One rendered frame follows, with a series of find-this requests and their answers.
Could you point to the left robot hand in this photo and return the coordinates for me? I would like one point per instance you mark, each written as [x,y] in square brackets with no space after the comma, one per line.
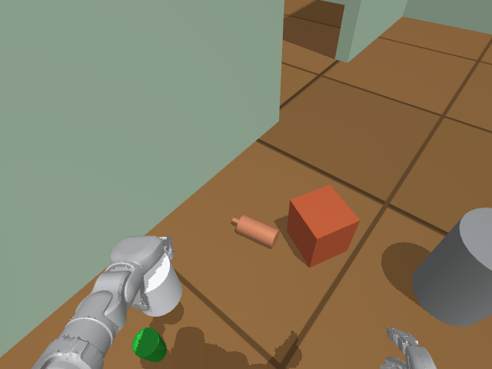
[145,251]

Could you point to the left robot arm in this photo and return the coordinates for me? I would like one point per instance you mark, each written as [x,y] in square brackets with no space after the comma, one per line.
[89,334]

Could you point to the right robot hand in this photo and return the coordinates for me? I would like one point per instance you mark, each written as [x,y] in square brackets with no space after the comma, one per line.
[416,357]

